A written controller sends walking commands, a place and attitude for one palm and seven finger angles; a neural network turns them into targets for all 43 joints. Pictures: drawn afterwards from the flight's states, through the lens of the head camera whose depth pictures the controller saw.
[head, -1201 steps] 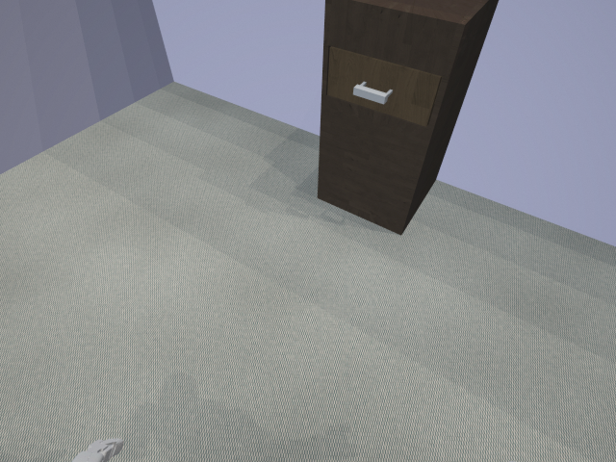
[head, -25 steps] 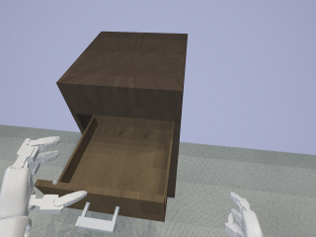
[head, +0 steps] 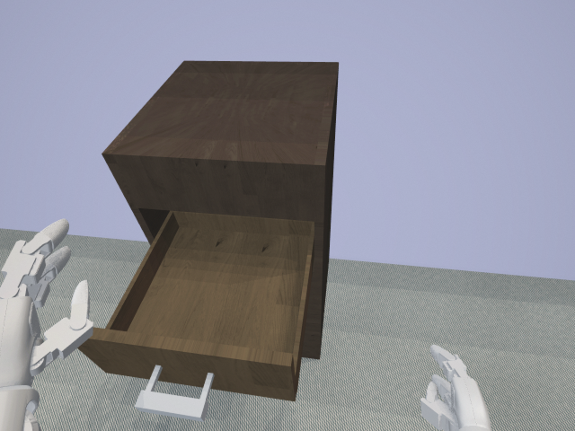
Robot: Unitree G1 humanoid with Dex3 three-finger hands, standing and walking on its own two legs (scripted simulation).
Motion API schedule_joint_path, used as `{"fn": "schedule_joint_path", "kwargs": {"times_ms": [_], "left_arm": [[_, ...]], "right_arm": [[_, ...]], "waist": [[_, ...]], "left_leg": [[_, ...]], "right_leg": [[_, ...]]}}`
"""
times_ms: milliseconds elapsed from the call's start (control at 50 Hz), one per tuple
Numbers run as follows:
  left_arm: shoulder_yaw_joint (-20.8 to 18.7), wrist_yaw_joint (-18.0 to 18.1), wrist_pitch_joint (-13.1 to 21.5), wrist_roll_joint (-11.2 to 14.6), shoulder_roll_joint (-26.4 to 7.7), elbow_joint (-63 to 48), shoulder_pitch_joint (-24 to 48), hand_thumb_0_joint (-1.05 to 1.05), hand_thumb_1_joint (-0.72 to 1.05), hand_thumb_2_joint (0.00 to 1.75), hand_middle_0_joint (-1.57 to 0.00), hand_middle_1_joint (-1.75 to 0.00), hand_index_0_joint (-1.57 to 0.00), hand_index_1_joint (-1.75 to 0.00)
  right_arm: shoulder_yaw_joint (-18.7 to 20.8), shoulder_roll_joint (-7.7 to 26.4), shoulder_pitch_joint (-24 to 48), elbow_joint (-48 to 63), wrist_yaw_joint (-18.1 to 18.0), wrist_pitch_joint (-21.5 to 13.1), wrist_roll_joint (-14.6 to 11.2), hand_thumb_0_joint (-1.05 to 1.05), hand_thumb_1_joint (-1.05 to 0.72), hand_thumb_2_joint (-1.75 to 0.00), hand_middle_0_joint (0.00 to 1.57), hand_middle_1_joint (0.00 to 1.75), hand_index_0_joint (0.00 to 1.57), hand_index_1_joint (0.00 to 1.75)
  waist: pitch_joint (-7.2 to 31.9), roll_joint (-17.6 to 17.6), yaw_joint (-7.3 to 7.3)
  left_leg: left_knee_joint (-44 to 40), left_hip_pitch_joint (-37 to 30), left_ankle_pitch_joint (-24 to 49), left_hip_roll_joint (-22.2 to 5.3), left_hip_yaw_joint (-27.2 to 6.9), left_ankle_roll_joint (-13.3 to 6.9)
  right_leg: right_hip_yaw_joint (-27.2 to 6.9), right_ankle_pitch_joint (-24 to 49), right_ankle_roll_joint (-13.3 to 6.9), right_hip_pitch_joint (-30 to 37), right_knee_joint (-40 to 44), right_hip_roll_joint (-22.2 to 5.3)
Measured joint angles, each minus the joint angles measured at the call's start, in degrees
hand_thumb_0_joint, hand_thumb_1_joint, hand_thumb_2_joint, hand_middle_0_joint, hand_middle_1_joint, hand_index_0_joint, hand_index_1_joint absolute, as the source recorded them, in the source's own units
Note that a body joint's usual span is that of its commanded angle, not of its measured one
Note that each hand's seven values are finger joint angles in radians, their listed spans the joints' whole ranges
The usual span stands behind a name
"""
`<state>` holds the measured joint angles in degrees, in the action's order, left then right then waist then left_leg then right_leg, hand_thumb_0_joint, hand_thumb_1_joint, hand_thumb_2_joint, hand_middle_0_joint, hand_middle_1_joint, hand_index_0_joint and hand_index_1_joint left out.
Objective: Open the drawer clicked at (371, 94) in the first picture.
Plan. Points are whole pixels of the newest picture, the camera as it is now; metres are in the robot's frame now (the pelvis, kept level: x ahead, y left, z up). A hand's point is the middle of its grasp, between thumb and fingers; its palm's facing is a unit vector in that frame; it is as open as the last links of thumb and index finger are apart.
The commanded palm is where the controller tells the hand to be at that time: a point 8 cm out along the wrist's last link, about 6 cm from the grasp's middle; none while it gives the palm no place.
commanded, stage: draw the hand back to the body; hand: left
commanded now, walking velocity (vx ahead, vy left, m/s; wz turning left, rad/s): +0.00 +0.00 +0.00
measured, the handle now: (177, 390) +0.21 +0.23 -0.15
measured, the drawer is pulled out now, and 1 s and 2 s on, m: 0.30 0.30 0.30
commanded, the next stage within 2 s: step back with the hand held close in 0.12 s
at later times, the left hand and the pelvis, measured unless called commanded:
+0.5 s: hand (77, 332) +0.17 +0.24 +0.14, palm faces +0.28 -0.81 -0.51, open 7.4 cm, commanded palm +0.11 +0.29 +0.17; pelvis -0.02 +0.01 +0.00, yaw +0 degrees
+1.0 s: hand (19, 388) +0.11 +0.26 +0.15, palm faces +0.37 -0.81 -0.45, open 7.4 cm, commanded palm +0.05 +0.31 +0.17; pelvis -0.08 +0.02 -0.01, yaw +1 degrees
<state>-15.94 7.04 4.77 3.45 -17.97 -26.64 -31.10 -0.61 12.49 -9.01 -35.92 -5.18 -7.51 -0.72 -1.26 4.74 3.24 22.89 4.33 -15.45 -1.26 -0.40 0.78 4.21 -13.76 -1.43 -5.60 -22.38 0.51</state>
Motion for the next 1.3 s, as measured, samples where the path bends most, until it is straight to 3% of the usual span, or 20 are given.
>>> {"fn": "schedule_joint_path", "kwargs": {"times_ms": [240, 360, 480, 580, 780, 960, 1080, 1180, 1240, 1300], "left_arm": [[0.12, 0.0, 0.0, 0.03, -0.18, 0.23, -0.62, 0.02, 0.87, 0.9, -0.22, -0.31, -0.21, -0.32], [-3.74, -0.08, 3.49, -0.5, -1.34, -1.86, -1.25, 0.02, 0.88, 0.9, -0.22, -0.3, -0.21, -0.31], [-3.19, -0.28, 4.3, -0.77, -2.66, -5.16, -5.61, 0.02, 0.89, 0.9, -0.21, -0.3, -0.21, -0.31], [-3.95, 0.03, 4.27, -0.76, -4.8, -7.19, -7.51, 0.02, 0.88, 0.9, -0.22, -0.3, -0.21, -0.31], [-5.76, 1.54, 5.04, -0.75, -5.41, -9.68, -6.82, 0.02, 0.88, 0.9, -0.22, -0.3, -0.21, -0.31], [-5.0, 2.3, 6.22, -0.84, -3.9, -10.65, -6.14, 0.02, 0.88, 0.9, -0.22, -0.3, -0.21, -0.31], [-4.86, 3.15, 6.64, -1.12, -3.9, -10.62, -5.42, 0.02, 0.88, 0.9, -0.22, -0.3, -0.21, -0.31], [-7.14, 2.95, 6.99, -1.66, -6.42, -10.31, -5.36, 0.02, 0.88, 0.9, -0.22, -0.3, -0.21, -0.31], [-9.04, 2.46, 8.11, -1.05, -7.34, -10.83, -6.2, 0.02, 0.88, 0.9, -0.22, -0.3, -0.21, -0.31], [-8.19, 1.71, 8.32, -0.41, -6.49, -11.4, -5.6, 0.02, 0.89, 0.9, -0.21, -0.3, -0.21, -0.31]], "right_arm": [[0.19, 0.06, -0.55, -0.7, -0.12, 0.05, -0.01, 0.01, -0.91, -0.9, 0.2, 0.3, 0.2, 0.3], [0.14, 0.72, 0.75, 1.9, 0.78, 3.64, -0.19, 0.01, -0.91, -0.9, 0.2, 0.3, 0.2, 0.3], [1.63, 1.34, 1.57, 3.28, 0.7, 6.35, -0.49, 0.01, -0.91, -0.9, 0.2, 0.3, 0.2, 0.3], [2.32, 0.8, 1.43, 3.96, 0.27, 7.2, -0.65, 0.01, -0.91, -0.9, 0.2, 0.3, 0.2, 0.3], [0.96, -1.33, 1.31, 4.92, 0.55, 5.35, -0.27, 0.01, -0.91, -0.9, 0.2, 0.3, 0.2, 0.3], [0.04, -1.49, 0.55, 4.31, 0.97, 3.63, -0.16, 0.01, -0.9, -0.9, 0.21, 0.3, 0.2, 0.3], [0.6, -0.34, -0.46, 2.83, 0.47, 3.8, -0.06, 0.01, -0.9, -0.9, 0.21, 0.3, 0.2, 0.3], [0.94, -1.23, -2.01, 3.38, 0.24, 2.74, -0.11, 0.01, -0.91, -0.9, 0.2, 0.3, 0.2, 0.3], [0.64, -2.13, -1.13, 2.88, 0.73, 1.7, 0.35, 0.01, -0.91, -0.9, 0.2, 0.3, 0.2, 0.3], [0.31, -2.28, 1.42, 2.14, 1.45, 1.12, 0.58, 0.01, -0.91, -0.9, 0.2, 0.3, 0.2, 0.3]], "waist": [[-0.29, 0.32, -0.11], [-0.89, -0.22, -2.09], [-1.54, -1.41, -3.62], [-1.77, -2.8, -4.0], [-1.43, -5.16, -3.37], [-0.56, -4.7, -2.78], [-0.57, -5.01, -3.34], [-0.18, -5.74, -4.83], [0.21, -6.78, -3.91], [-2.03, -5.83, -3.54]], "left_leg": [[-0.33, -0.16, 0.38, -0.25, 0.08, 0.17], [2.23, 5.26, 0.36, -0.38, -0.56, -0.03], [2.89, 8.84, 1.17, 0.81, -0.03, -0.87], [4.23, 10.99, 1.33, 1.6, 0.04, -1.44], [7.47, 15.05, 1.85, 2.38, -0.07, -2.01], [11.11, 18.33, 1.57, 1.38, -0.61, -1.78], [11.94, 19.38, 2.55, 1.22, -0.35, -2.15], [10.96, 20.76, 3.65, 1.93, -1.24, -2.36], [11.32, 22.76, 4.05, 1.55, -0.29, -1.93], [10.97, 23.11, 5.26, 0.13, -0.48, -1.23]], "right_leg": [[-0.06, 0.52, -0.18, 0.2, 0.53, 0.26], [0.57, 1.55, -0.07, -3.98, 0.22, 0.37], [0.05, 1.86, 0.82, -8.1, -1.52, -0.9], [-0.02, 1.87, 1.38, -10.28, -3.13, -1.75], [0.08, 2.17, 1.71, -14.3, -6.64, -2.65], [0.67, 3.46, 1.17, -16.18, -7.39, -1.65], [0.47, 3.92, 1.51, -16.88, -7.45, -1.54], [-1.92, 0.41, 1.65, -16.33, -12.49, -0.81], [-2.97, -3.81, 1.77, -15.19, -11.52, -0.61], [-2.86, -2.0, 1.33, -15.51, -10.66, 0.78]]}}
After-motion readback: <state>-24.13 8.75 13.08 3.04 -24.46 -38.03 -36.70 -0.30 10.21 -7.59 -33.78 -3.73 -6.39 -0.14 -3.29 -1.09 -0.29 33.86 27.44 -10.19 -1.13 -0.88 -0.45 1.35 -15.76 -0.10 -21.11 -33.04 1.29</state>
